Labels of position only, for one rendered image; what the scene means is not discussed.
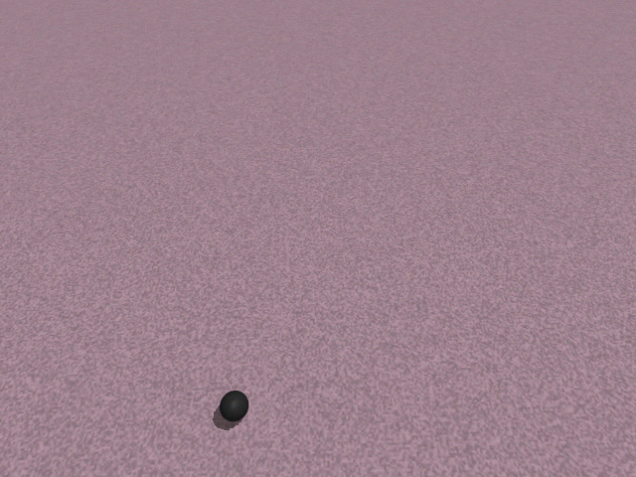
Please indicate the ball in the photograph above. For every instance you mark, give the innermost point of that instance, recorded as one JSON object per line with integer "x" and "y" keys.
{"x": 234, "y": 406}

